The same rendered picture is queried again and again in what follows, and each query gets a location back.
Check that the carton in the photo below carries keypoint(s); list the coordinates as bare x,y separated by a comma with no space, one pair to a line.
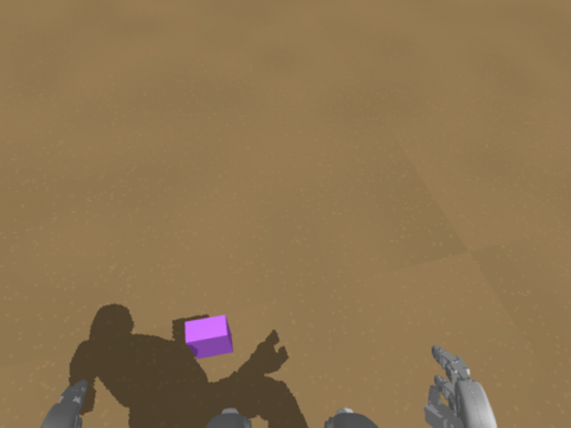
209,336

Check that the right robot hand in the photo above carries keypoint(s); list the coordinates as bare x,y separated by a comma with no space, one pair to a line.
469,406

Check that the left robot hand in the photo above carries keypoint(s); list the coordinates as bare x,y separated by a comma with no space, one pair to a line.
65,414

